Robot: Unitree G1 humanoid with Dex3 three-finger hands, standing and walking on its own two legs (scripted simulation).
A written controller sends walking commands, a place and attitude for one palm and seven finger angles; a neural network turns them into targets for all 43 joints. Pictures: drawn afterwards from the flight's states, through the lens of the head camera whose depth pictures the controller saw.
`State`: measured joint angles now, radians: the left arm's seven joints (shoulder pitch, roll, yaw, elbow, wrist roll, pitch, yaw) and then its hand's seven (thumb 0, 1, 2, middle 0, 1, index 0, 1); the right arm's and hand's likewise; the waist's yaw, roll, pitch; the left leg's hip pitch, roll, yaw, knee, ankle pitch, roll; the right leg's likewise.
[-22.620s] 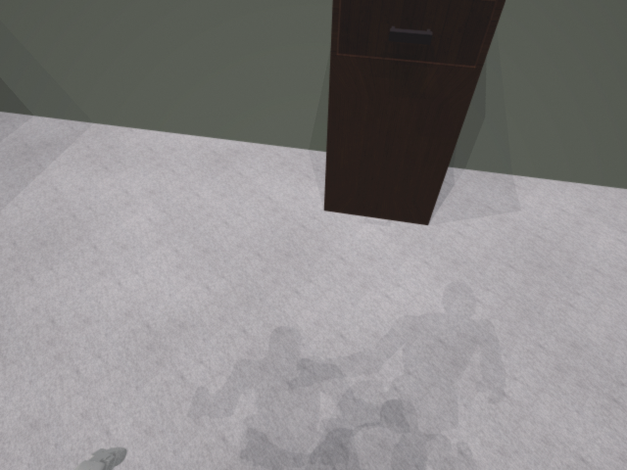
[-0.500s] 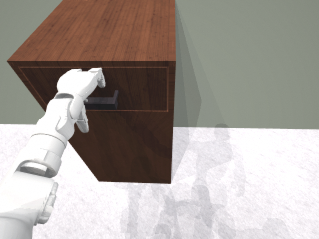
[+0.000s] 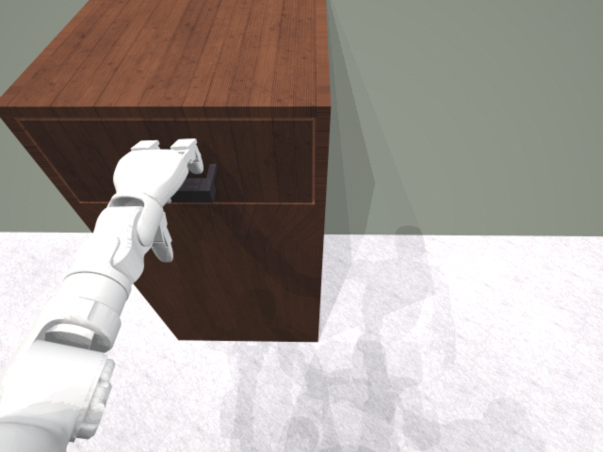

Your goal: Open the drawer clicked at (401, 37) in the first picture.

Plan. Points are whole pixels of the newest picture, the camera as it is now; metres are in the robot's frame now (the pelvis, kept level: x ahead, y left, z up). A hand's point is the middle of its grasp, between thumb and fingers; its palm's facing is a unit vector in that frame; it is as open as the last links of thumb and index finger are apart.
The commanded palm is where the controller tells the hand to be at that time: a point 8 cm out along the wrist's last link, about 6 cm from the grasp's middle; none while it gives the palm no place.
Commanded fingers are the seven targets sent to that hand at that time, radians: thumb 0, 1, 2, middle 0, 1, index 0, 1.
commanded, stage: lower the fingers behind the handle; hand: left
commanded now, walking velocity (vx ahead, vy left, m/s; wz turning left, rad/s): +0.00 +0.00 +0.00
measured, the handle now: (177, 179) +0.51 +0.20 +0.06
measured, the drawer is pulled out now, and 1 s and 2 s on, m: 0.00 0.00 0.01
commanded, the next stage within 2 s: close the thumb around the handle in 0.94 s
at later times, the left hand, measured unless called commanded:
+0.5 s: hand (167, 213) +0.44 +0.21 +0.05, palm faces -0.03 -0.05 -1.00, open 13.8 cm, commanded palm +0.42 +0.21 +0.10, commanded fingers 0.00 -0.50 0.30 -0.30 -1.20 -0.30 -1.20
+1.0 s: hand (172, 213) +0.45 +0.21 +0.04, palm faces -0.04 -0.04 -1.00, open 13.8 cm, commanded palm +0.43 +0.21 +0.10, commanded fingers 0.00 -0.50 0.30 -0.30 -1.20 -0.30 -1.20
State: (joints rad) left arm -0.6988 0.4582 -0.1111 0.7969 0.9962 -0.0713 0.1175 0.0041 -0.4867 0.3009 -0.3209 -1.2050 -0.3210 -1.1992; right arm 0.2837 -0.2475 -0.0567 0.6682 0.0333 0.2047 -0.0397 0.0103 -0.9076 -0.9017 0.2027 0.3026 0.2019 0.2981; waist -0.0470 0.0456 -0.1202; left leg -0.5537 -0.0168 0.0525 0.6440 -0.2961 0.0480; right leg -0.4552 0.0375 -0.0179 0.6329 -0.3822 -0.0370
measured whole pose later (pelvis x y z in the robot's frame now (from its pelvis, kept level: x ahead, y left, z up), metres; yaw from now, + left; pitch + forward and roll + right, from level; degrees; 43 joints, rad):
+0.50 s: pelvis -0.01 +0.00 -0.01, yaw -1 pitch +14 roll -1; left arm -0.69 0.44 -0.09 0.86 1.03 -0.06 0.21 0.00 -0.49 0.30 -0.28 -1.20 -0.32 -1.20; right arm 0.31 -0.25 -0.07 0.67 0.02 0.21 -0.03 0.01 -0.91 -0.90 0.20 0.30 0.20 0.30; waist -0.06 0.05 -0.14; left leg -0.63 -0.01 0.06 0.71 -0.32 0.05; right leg -0.53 0.04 -0.01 0.69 -0.40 -0.03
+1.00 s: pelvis -0.01 +0.01 -0.01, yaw -1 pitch +15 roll -1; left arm -0.72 0.44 -0.09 0.91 1.04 -0.03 0.23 0.00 -0.49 0.30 -0.32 -1.20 -0.32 -1.20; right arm 0.33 -0.24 -0.07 0.67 0.02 0.19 -0.03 0.01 -0.91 -0.90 0.20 0.30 0.20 0.30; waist -0.07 0.05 -0.15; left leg -0.67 0.00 0.06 0.74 -0.33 0.05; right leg -0.57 0.05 -0.01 0.71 -0.40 -0.03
